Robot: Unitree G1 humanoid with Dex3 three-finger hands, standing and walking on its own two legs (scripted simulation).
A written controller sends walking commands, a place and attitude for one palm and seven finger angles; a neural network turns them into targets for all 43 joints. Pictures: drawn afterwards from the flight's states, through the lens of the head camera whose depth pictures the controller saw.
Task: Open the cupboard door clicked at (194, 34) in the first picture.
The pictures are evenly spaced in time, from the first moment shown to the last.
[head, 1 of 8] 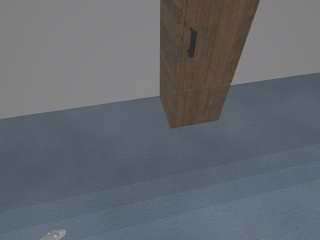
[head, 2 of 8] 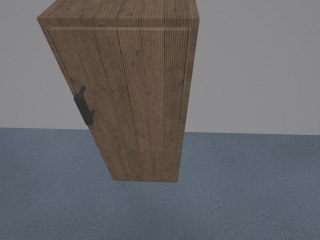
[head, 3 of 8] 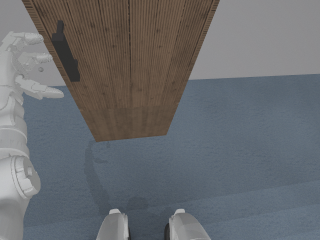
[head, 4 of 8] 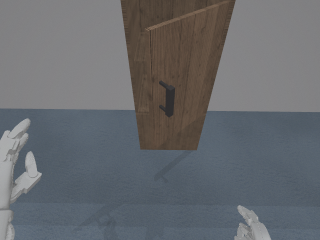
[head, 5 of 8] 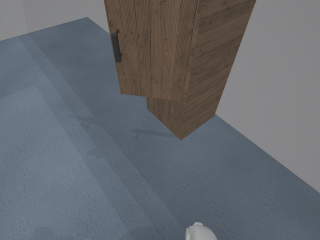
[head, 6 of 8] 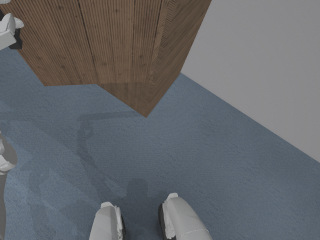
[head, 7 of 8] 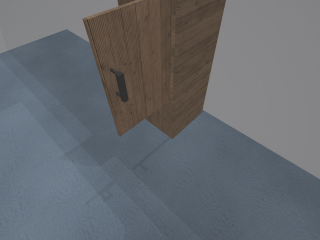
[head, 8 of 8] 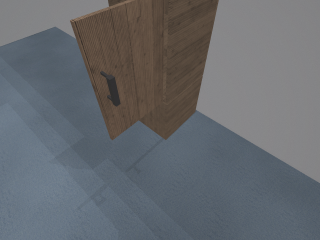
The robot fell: no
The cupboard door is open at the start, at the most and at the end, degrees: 0 89 89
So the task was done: yes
